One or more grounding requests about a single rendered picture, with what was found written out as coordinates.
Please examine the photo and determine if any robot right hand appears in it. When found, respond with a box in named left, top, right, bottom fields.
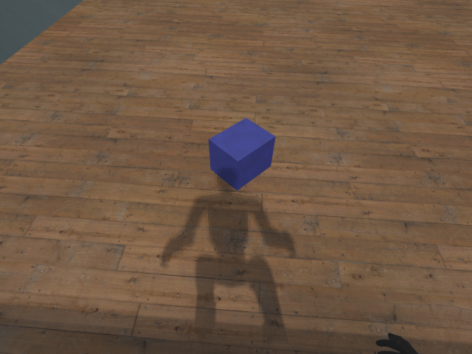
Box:
left=376, top=333, right=418, bottom=354

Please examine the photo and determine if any carton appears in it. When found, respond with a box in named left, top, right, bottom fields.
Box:
left=209, top=118, right=276, bottom=191

